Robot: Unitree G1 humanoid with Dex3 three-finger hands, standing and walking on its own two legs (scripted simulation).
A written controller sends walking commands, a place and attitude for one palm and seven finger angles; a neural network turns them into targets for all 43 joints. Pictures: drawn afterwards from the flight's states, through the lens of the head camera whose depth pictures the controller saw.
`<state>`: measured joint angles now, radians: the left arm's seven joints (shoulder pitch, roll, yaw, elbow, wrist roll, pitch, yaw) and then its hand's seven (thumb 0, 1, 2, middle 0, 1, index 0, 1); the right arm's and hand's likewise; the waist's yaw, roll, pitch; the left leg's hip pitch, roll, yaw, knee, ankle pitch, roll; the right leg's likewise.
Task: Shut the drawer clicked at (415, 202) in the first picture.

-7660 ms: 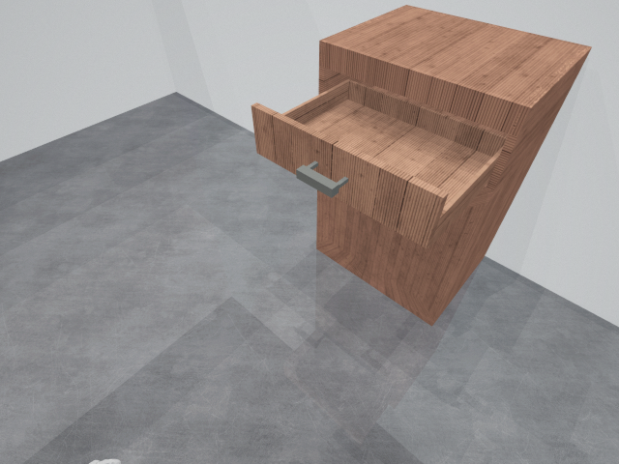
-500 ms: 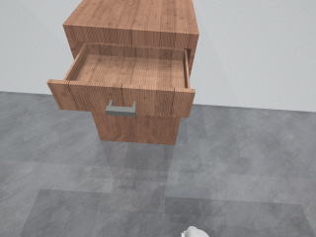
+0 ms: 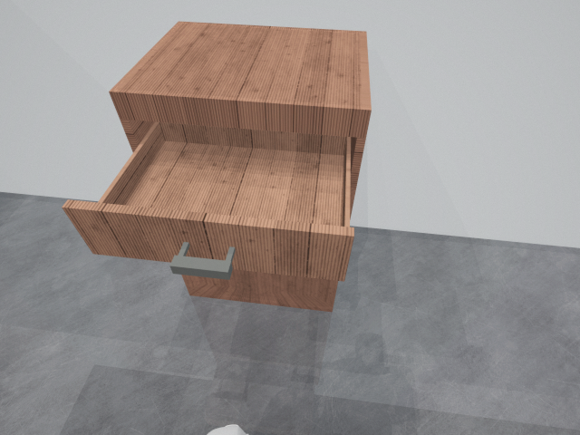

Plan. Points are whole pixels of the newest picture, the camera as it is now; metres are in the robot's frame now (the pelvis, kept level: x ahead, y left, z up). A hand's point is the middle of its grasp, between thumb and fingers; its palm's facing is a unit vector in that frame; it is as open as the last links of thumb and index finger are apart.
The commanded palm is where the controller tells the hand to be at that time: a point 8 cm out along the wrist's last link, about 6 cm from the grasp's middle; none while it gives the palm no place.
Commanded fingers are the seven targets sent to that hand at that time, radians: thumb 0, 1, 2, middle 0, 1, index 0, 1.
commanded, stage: come to a stop and stand still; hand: left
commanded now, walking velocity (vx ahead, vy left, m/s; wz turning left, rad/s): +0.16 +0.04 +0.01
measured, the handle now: (205, 258) +0.42 +0.19 -0.05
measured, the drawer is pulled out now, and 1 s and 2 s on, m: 0.29 0.29 0.29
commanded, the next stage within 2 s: look again from close up in 1.50 s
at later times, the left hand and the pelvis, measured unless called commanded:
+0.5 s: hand out of the picture +0.06 +0.20 -0.19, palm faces +0.02 -0.97 -0.25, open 7.3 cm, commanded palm none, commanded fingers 0.00 0.90 0.90 -0.20 -0.30 -0.20 -0.30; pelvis +0.03 +0.00 -0.02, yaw -1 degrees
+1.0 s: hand out of the picture +0.11 +0.19 -0.17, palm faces -0.03 -0.97 -0.24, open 7.3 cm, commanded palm none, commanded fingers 0.00 0.90 0.90 -0.20 -0.30 -0.20 -0.30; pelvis +0.04 +0.00 -0.01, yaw +0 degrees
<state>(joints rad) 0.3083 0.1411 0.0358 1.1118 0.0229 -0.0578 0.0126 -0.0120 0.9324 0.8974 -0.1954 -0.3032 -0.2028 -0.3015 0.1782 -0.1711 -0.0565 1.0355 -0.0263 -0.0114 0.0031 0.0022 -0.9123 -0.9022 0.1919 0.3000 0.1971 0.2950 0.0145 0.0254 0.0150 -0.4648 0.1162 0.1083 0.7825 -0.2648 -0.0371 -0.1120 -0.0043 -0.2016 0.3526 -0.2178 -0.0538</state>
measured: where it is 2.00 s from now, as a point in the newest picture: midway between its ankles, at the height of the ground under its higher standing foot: outside the picture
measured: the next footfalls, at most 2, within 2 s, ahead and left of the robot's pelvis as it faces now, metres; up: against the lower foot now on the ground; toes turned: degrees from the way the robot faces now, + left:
left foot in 0.14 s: +0.09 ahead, +0.10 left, +0.00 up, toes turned +4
right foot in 0.52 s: +0.13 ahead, -0.10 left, +0.00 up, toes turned -2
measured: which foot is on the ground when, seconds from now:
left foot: up 0.00-0.12, down 0.14-1.00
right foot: down 0.00-0.14, up 0.16-0.50, down 0.52-1.00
